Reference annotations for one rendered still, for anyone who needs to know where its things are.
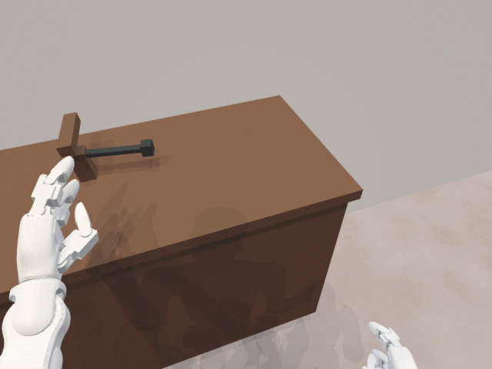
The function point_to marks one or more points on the right robot hand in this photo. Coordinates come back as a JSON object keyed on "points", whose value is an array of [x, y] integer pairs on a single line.
{"points": [[398, 357]]}

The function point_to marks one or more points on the left robot hand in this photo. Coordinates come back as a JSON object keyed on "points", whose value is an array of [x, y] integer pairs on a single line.
{"points": [[40, 236]]}

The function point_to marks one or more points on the left robot forearm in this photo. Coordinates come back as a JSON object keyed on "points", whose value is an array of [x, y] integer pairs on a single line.
{"points": [[35, 325]]}

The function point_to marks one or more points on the counter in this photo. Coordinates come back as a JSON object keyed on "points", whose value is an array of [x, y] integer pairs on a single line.
{"points": [[227, 231]]}

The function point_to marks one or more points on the tap lever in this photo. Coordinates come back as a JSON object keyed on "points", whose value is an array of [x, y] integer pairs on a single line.
{"points": [[146, 148]]}

